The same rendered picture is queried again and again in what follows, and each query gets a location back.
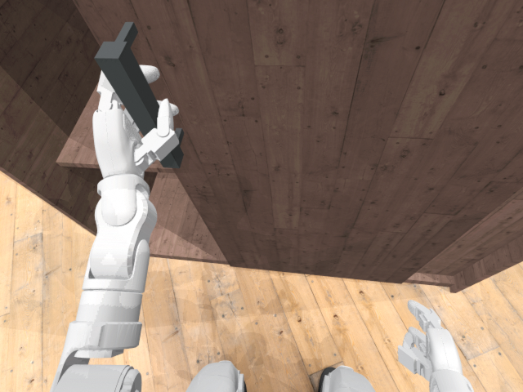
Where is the left robot forearm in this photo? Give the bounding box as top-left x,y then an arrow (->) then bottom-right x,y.
50,174 -> 157,392

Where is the right robot hand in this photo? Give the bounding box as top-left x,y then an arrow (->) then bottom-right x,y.
398,300 -> 463,381

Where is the right robot forearm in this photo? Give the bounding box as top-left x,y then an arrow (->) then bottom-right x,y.
429,370 -> 474,392

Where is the left robot hand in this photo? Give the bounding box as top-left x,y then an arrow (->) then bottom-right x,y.
92,65 -> 179,180

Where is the handle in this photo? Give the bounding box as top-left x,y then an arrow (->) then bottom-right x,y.
94,22 -> 184,168

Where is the robot right shin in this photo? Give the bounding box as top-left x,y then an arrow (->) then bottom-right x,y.
331,366 -> 354,373

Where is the left robot upper arm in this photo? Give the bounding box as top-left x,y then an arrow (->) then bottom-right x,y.
54,364 -> 141,392

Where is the wardrobe door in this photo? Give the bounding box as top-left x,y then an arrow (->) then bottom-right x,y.
416,187 -> 523,276
73,0 -> 523,284

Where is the right robot thigh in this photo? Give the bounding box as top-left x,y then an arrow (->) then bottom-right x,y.
322,369 -> 376,392

